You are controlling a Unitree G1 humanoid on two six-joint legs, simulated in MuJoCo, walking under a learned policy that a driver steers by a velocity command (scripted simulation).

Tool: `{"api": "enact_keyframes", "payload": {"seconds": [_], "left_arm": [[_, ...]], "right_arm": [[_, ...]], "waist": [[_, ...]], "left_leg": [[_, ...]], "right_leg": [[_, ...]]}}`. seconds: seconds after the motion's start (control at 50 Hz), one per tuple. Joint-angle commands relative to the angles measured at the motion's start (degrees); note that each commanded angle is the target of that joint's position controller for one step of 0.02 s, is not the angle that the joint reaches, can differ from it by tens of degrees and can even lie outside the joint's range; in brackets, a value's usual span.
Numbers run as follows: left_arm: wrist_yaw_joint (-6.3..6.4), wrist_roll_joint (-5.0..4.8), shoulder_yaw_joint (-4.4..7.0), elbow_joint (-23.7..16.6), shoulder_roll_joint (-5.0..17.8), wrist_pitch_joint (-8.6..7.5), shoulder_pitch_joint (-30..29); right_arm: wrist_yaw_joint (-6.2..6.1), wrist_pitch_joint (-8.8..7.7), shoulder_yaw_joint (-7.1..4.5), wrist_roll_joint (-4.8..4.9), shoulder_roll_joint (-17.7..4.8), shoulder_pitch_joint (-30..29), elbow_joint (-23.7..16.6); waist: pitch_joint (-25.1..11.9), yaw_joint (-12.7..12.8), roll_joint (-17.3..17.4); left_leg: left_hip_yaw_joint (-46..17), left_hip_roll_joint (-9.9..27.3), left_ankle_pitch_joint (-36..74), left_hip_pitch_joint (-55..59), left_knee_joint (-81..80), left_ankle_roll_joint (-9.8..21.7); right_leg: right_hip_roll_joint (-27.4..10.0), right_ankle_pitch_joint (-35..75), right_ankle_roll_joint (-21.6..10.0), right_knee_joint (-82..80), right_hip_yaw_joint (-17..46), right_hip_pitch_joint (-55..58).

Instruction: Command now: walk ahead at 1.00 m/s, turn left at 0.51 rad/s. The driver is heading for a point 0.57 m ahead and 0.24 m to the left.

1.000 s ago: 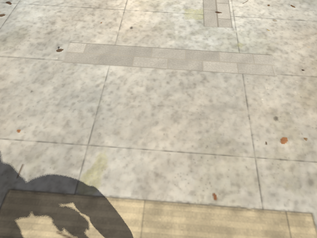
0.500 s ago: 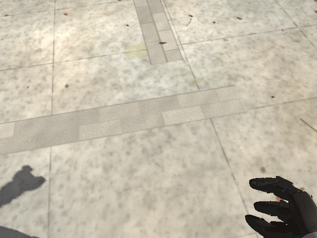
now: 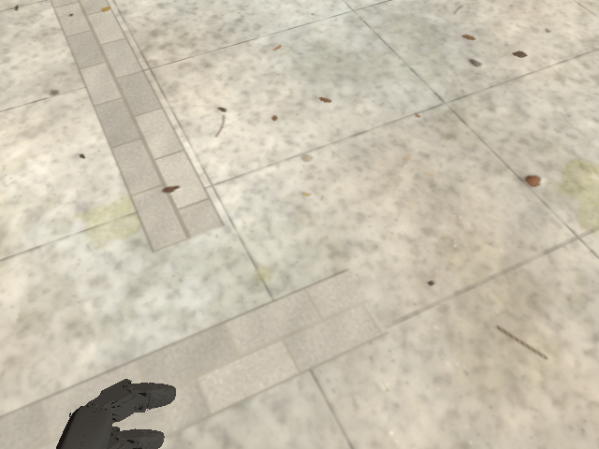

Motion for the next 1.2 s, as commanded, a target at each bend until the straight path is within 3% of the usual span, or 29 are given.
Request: {"api": "enact_keyframes", "payload": {"seconds": [0.02, 0.1, 0.16, 0.28, 0.34, 0.38, 0.4, 0.42, 0.44, 0.48, 0.54, 0.56, 0.64, 0.7, 0.76, 0.78, 0.8, 0.82, 0.84, 0.86, 0.88, 0.92, 0.96, 1.0, 1.06, 1.12, 1.16, 1.18, 1.2], "left_arm": [[0.98, -1.00, 4.66, 3.99, 9.25, 0.00, 18.92], [0.79, -2.61, 3.89, 7.75, 4.86, -1.91, 18.40], [0.57, -3.16, 3.60, 9.63, 3.26, -3.02, 18.49], [1.80, -3.16, 4.39, 11.10, 8.85, -3.57, 20.55], [3.30, -2.43, 5.78, 9.89, 14.39, -0.75, 20.85], [3.04, -1.44, 6.46, 8.09, 15.81, 1.34, 16.81], [1.75, -1.47, 5.30, 7.08, 9.80, 1.00, 14.85], [1.33, -2.42, 3.79, -0.09, 6.04, -0.42, 20.76], [1.70, -2.18, 3.23, -1.08, 8.09, -2.09, 16.44], [2.00, -2.12, 2.86, 0.09, 8.05, -2.44, 15.04], [1.78, -0.82, 2.54, 1.47, 6.76, 1.88, 17.86], [2.34, -4.96, 4.21, -0.20, 8.97, 0.05, 13.62], [1.75, -3.25, 2.07, -3.54, 1.79, -2.23, 1.81], [-0.02, -3.57, 2.79, -4.88, 3.08, -2.55, -2.36], [-0.57, -2.65, 4.73, -3.04, 6.94, -2.96, 5.00], [-0.51, -2.20, 5.16, -0.51, 7.53, -3.39, 13.19], [-0.36, -0.83, 5.28, 1.11, 10.14, -3.54, 20.86], [-0.48, -0.16, 3.92, 1.69, 7.15, -2.91, 21.36], [-0.36, -2.20, 4.61, 0.16, 7.20, -1.74, 17.91], [0.19, -3.19, 4.43, -1.25, 6.12, -0.61, 11.99], [0.56, -3.21, 3.26, -1.51, 4.02, 0.54, 7.06], [0.77, -2.33, 2.80, -0.96, 4.26, 1.75, 3.38], [0.35, -2.05, 3.07, 0.10, 4.15, 1.98, 2.79], [0.46, -2.23, 3.59, 1.40, 4.61, 1.89, 4.95], [1.02, -2.79, 4.03, 2.42, 5.55, 2.93, 6.52], [1.53, -3.51, 3.66, 3.11, 4.76, 4.07, 6.31], [1.45, -3.24, 3.14, 4.42, 3.13, 3.81, 8.99], [1.47, -3.43, 3.71, 4.14, 3.72, 3.75, 10.08], [1.68, -2.87, 3.85, 4.41, 4.42, 3.64, 8.54]], "right_arm": [[0.08, -0.67, -1.82, 0.23, -8.02, -8.15, -8.15], [1.93, 3.04, -1.43, -1.67, -2.95, -8.93, -8.55], [3.09, 4.21, -1.12, -2.00, -2.39, -18.08, -12.52], [5.14, 3.57, -0.14, -1.70, -3.87, -28.30, -16.72], [4.20, 3.48, -1.64, -1.26, -8.50, -16.43, -13.27], [2.20, 3.64, -4.72, -1.33, -13.58, 4.45, -7.02], [0.86, 4.43, -6.37, 0.06, -16.81, 0.47, -6.94], [1.01, 5.20, -7.32, -2.36, -23.97, -5.28, -9.91], [0.44, 5.05, -7.48, -2.14, -21.77, -5.43, -12.01], [-0.66, 3.61, -5.54, -1.67, -14.68, -9.43, -10.05], [-0.29, 0.95, -3.56, -0.40, -10.62, -12.70, -10.49], [0.01, -0.55, -2.75, 1.22, -6.78, -17.93, -13.22], [-2.77, 0.77, -3.72, 1.21, -10.30, -11.06, -10.62], [-3.57, 2.28, -3.30, 0.61, -9.16, -5.64, -8.40], [-3.83, 2.68, -3.31, -0.24, -8.28, -9.31, -9.46], [-3.56, 2.78, -3.28, -0.46, -8.26, -13.05, -10.80], [-2.96, 2.65, -2.42, -1.65, -5.43, -12.02, -12.62], [-1.78, 2.62, -1.42, -0.13, -2.45, 3.19, -9.52], [-0.84, 3.03, -2.26, 0.90, -8.27, 4.02, -8.06], [-0.86, 4.11, -3.17, 1.54, -10.94, -4.92, -9.98], [-1.48, 5.28, -3.31, 0.61, -10.62, -11.79, -11.66], [-2.38, 7.35, -3.24, -0.19, -8.17, -11.68, -12.21], [-2.75, 7.20, -2.37, -0.52, -4.34, -8.64, -11.03], [-3.08, 6.46, -1.70, -1.04, -3.01, -10.38, -10.93], [-3.17, 6.59, -2.04, -0.65, -4.94, -13.08, -10.67], [-2.83, 6.55, -2.34, -1.36, -4.97, -14.10, -9.85], [-2.94, 6.12, -2.41, -2.63, -6.74, -15.14, -10.81], [-2.85, 5.88, -3.28, -2.08, -9.24, -16.19, -9.52], [-2.62, 5.15, -2.56, -1.85, -5.75, -16.90, -9.73]], "waist": [[-8.84, 11.23, -3.43], [-0.88, 4.63, -5.00], [3.92, 4.04, -3.87], [6.04, 3.39, -0.98], [-2.80, -3.39, -5.36], [-11.81, -12.32, -3.53], [-6.09, -8.23, 9.68], [-13.81, 1.55, 18.19], [-16.18, -1.77, 5.88], [-1.57, 5.13, -6.80], [0.09, 9.61, -7.00], [-0.44, 8.89, -4.90], [-4.43, 2.70, -1.48], [-5.24, -0.41, 4.30], [-7.35, 5.51, 6.76], [-10.30, 10.40, 6.36], [-18.48, 12.05, -2.78], [-29.92, 6.64, -14.52], [-30.79, 8.04, -8.22], [-21.87, 8.19, -2.90], [-12.66, 6.82, 2.79], [-5.40, 3.02, -1.29], [-5.45, 1.75, -4.89], [-9.08, 3.20, -5.80], [-11.26, 4.70, -6.27], [-7.09, 3.82, -6.36], [-4.54, 4.57, -2.71], [-2.44, 7.35, 5.39], [-2.09, 6.37, 5.08]], "left_leg": [[-2.00, 3.75, 9.03, -38.72, 21.52, 2.38], [-1.69, 7.55, 9.53, -34.64, 16.94, 0.54], [0.90, 8.53, 16.54, -39.22, 11.88, -0.11], [11.87, 1.81, 31.71, -26.72, -13.81, 4.38], [14.80, -5.31, 22.21, -13.40, -14.69, 6.86], [8.64, -7.03, 11.96, 10.62, -17.56, 10.17], [-2.74, -1.47, 9.46, 14.20, -22.04, 12.41], [-36.72, 11.69, 9.81, 29.71, -30.43, 25.08], [-46.08, 15.80, 6.12, 29.21, -41.06, 24.95], [-32.38, 13.25, 26.33, 7.22, -41.10, 18.36], [-15.45, 7.41, 55.03, -11.27, -40.21, 13.97], [-14.94, 5.78, 51.68, -12.85, -40.43, 13.27], [-4.02, -2.85, 52.73, -11.60, -36.78, 5.71], [-7.18, -0.63, 43.77, -6.47, -34.88, 2.58], [-9.69, 0.42, 48.57, -1.16, -23.24, 0.13], [-8.07, -1.39, 48.13, -2.01, -13.40, -1.67], [-6.21, -6.13, 18.79, -13.18, 8.48, -4.65], [-12.20, -10.92, -19.54, -24.29, 23.37, -7.07], [-15.66, -7.27, -15.68, -27.21, 27.73, -6.56], [-11.83, -4.70, -11.67, -30.38, 27.94, -7.16], [-7.36, -2.60, -8.14, -30.63, 23.42, -7.35], [-3.93, 0.02, -3.65, -23.50, 14.94, -7.49], [-0.81, 0.18, -2.83, -16.42, 3.38, -7.71], [-0.68, 1.23, -1.55, -14.33, -5.05, -7.83], [-0.89, 1.80, 3.93, -11.26, -13.25, -7.03], [1.29, 0.35, 9.42, -5.65, -24.30, -4.64], [-4.31, 5.43, 9.13, -4.31, -30.40, -1.55], [-5.36, 5.02, -1.23, -12.32, -31.54, 0.23], [-5.31, 4.44, -6.06, -16.89, -34.09, -0.06]], "right_leg": [[-20.94, -19.10, -6.47, -22.01, 32.10, 38.86], [-16.35, -2.96, -3.40, -27.67, 13.05, 24.13], [-13.30, 7.58, -1.51, -31.31, 0.79, 21.73], [-10.67, 40.01, 1.74, -31.60, -13.18, 25.73], [-12.82, 72.04, 2.84, -10.83, -13.07, 34.15], [-12.87, 60.69, 1.46, 22.28, -10.50, 23.58], [-1.14, 3.64, 3.17, 46.06, -9.65, 7.58], [4.70, -19.46, 6.20, 62.89, 0.36, -16.60], [1.49, -14.94, 5.06, 61.01, 8.56, -21.40], [-4.10, -9.82, 4.95, 47.66, 7.84, -14.45], [-7.05, -11.39, 6.83, 34.75, 6.16, 0.11], [-6.70, -9.91, 7.26, 30.57, 7.66, -0.89], [0.12, 15.16, 7.19, 0.20, 1.15, 5.06], [3.67, 27.44, 5.41, -9.40, 1.41, 8.04], [4.60, 26.29, 2.33, -13.51, 2.39, 14.01], [2.53, 34.26, 1.11, -16.36, 2.71, 21.75], [-10.22, 61.46, -4.91, -8.72, 13.67, 39.08], [-26.47, 69.55, -18.56, -5.62, 36.02, 53.43], [-26.11, 49.29, -19.81, -9.92, 40.59, 49.72], [-22.81, 29.24, -17.10, -12.95, 35.66, 40.44], [-18.38, 15.17, -13.55, -17.57, 30.02, 27.20], [-12.19, 2.50, -9.52, -23.13, 24.14, 9.81], [-7.05, 8.05, -7.60, -23.87, 15.64, 4.18], [-7.83, 13.96, -8.81, -22.35, 14.64, 8.15], [-9.65, -1.88, -8.89, -23.24, 17.28, 10.41], [-7.84, -18.94, -5.12, -23.93, 17.25, 5.65], [-5.18, -22.29, -0.41, -20.43, 15.08, 3.32], [-1.11, -17.38, 1.34, -18.53, 9.38, 6.61], [-0.40, -12.08, 2.32, -14.99, 8.05, 11.83]]}}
